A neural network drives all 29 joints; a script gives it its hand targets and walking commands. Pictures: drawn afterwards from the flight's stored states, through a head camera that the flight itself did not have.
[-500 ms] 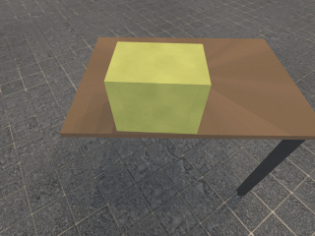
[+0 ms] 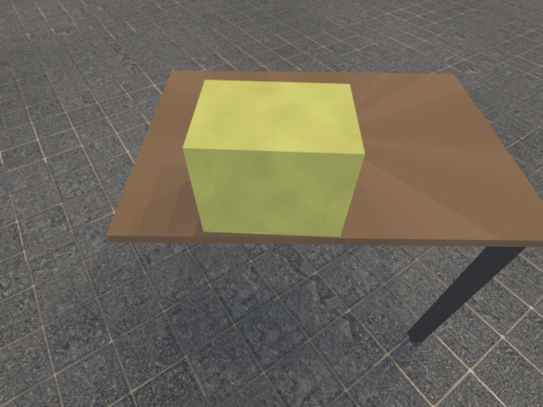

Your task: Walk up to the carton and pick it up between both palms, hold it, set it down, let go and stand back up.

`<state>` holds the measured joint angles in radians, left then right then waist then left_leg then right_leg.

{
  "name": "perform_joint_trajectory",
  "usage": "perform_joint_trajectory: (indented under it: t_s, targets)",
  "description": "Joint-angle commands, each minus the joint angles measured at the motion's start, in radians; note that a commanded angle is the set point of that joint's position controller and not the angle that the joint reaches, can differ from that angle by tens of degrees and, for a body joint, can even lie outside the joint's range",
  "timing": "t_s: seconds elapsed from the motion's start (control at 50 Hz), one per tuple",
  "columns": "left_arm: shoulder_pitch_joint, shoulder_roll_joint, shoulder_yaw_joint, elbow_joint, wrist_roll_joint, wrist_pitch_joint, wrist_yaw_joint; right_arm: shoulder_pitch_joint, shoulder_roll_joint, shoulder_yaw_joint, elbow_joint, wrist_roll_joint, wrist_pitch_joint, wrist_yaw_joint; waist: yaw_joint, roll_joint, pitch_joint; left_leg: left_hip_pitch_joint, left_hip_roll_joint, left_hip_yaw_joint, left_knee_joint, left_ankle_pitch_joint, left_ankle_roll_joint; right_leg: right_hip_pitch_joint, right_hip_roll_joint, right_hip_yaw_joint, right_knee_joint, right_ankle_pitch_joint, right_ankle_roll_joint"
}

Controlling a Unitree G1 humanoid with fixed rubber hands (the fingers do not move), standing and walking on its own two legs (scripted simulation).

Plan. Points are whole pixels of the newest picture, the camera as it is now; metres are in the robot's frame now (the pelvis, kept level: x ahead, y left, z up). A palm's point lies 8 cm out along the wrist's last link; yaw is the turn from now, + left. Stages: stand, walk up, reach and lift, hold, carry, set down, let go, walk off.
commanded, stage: stand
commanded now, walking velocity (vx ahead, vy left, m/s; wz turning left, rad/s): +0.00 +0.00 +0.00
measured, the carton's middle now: (274, 160) +0.53 +0.01 +0.04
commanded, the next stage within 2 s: walk up in 0.40 s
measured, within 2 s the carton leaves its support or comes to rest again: neither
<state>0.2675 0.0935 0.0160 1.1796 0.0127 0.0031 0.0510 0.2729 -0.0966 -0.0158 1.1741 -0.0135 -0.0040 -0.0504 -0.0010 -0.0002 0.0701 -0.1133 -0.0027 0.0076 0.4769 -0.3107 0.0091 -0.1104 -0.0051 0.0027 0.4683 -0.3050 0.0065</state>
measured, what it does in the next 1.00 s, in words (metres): steps on the spot: right foot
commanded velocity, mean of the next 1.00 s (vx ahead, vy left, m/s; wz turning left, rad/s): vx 0.11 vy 0.02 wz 0.00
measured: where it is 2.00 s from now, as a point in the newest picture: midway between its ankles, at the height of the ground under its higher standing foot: outside the picture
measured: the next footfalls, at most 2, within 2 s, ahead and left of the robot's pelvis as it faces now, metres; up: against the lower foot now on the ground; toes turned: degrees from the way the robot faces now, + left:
right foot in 0.82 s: +0.13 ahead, -0.12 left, +0.00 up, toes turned -4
left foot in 1.18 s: +0.22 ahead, +0.08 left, +0.00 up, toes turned +6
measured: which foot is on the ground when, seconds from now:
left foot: down 0.00-0.84, up 0.86-1.00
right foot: down 0.00-0.62, up 0.64-0.80, down 0.82-1.00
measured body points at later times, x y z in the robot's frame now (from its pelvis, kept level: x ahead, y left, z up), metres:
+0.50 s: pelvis +0.00 +0.01 +0.00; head +0.01 +0.01 +0.45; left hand -0.03 +0.20 -0.17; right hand -0.02 -0.19 -0.16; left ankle -0.03 +0.11 -0.74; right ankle -0.03 -0.12 -0.74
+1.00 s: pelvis +0.09 -0.03 +0.00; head +0.10 -0.05 +0.44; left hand +0.06 +0.19 -0.15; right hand +0.05 -0.25 -0.18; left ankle +0.05 +0.10 -0.66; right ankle +0.04 -0.11 -0.74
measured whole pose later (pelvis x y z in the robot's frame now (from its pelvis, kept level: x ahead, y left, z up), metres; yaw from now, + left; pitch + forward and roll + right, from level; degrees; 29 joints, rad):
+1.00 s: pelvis +0.09 -0.03 +0.00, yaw +0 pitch -2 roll +0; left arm 0.38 0.09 0.04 1.09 0.03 -0.07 0.03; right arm 0.36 -0.17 -0.05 1.13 -0.04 -0.01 0.00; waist 0.00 0.06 0.04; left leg -0.42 0.08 0.06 1.10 -0.34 -0.02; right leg -0.14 -0.02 -0.15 0.52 -0.36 -0.04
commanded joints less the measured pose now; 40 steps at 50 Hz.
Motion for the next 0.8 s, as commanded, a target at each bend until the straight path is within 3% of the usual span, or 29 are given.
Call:
perform_joint_trajectory:
  t_s: [0.0,0.56,0.58,0.6,0.62,0.64,0.66,0.68,0.7,0.72,0.74,0.78]
  targets:
    - [0.079,0.078,0.010,-0.005,0.000,-0.005,0.005,0.085,-0.077,-0.010,-0.006,0.000,-0.006,-0.004,0.000,0.001,0.044,-0.043,0.080,-0.068,-0.100,0.306,0.028,-0.039,-0.071,0.054,-0.083,0.282,-0.034]
    - [0.106,0.067,0.000,0.014,-0.003,-0.004,0.005,0.114,-0.067,-0.001,0.002,0.002,-0.014,-0.003,0.000,0.000,0.051,-0.042,0.083,-0.075,-0.118,0.325,0.037,-0.037,-0.079,0.049,-0.090,0.268,-0.024]
    - [0.134,0.098,0.014,0.006,0.000,-0.004,-0.005,0.180,-0.125,-0.024,0.007,0.004,-0.010,0.006,-0.016,0.034,-0.048,0.003,0.091,-0.089,-0.120,-0.334,0.060,-0.059,-0.052,-0.004,-0.004,-0.279,-0.034]
    - [0.064,0.103,0.019,-0.028,0.014,0.002,-0.015,0.227,-0.152,-0.037,0.010,0.000,-0.001,0.011,-0.055,0.074,0.073,-0.016,0.140,-0.210,-0.188,-0.579,0.095,-0.254,-0.027,-0.003,0.084,-0.421,-0.030]
    - [-0.006,0.061,0.011,-0.074,0.025,-0.002,-0.022,0.306,-0.173,-0.047,0.024,-0.001,0.003,0.011,-0.098,0.168,0.146,0.001,0.241,-0.359,-0.298,-0.693,0.144,-0.398,0.004,-0.087,0.233,-0.344,-0.009]
    - [-0.066,0.037,0.005,-0.112,0.037,-0.012,-0.027,0.331,-0.171,-0.051,0.032,-0.007,0.001,0.009,-0.118,0.207,0.213,-0.036,0.335,-0.478,-0.365,-0.652,0.191,-0.472,-0.031,-0.101,0.353,-0.241,0.000]
    - [-0.105,0.053,0.011,-0.136,0.032,-0.025,-0.030,0.324,-0.147,-0.046,0.024,-0.019,-0.007,0.007,-0.120,0.161,0.232,-0.063,0.364,-0.509,-0.388,-0.511,0.213,-0.513,-0.067,-0.060,0.442,-0.224,0.005]
    - [-0.093,0.047,0.011,-0.145,0.028,-0.036,-0.036,0.295,-0.156,-0.048,0.011,-0.028,-0.017,0.007,-0.096,0.134,0.209,-0.076,0.371,-0.497,-0.375,-0.418,0.225,-0.511,-0.088,-0.039,0.476,-0.212,0.004]
    - [-0.074,0.052,0.014,-0.155,0.021,-0.048,-0.041,0.261,-0.168,-0.050,-0.002,-0.033,-0.027,0.008,-0.071,0.141,0.197,-0.090,0.372,-0.475,-0.345,-0.323,0.226,-0.487,-0.106,-0.027,0.438,-0.213,0.000]
    - [-0.060,0.059,0.017,-0.159,0.011,-0.058,-0.045,0.225,-0.157,-0.046,-0.016,-0.031,-0.035,0.009,-0.048,0.133,0.187,-0.113,0.346,-0.407,-0.317,-0.232,0.199,-0.423,-0.109,-0.031,0.353,-0.218,-0.003]
    - [-0.024,0.052,0.018,-0.150,0.004,-0.063,-0.046,0.197,-0.149,-0.044,-0.025,-0.025,-0.038,0.011,-0.025,0.132,0.169,-0.157,0.309,-0.330,-0.284,-0.148,0.172,-0.313,-0.089,-0.061,0.256,-0.203,-0.006]
    - [0.179,0.018,0.022,-0.068,-0.009,-0.063,-0.043,0.154,-0.143,-0.042,-0.031,-0.004,-0.036,0.016,0.064,0.083,0.125,-0.327,0.221,-0.187,-0.134,-0.013,0.120,0.042,0.003,-0.159,0.052,0.006,-0.005]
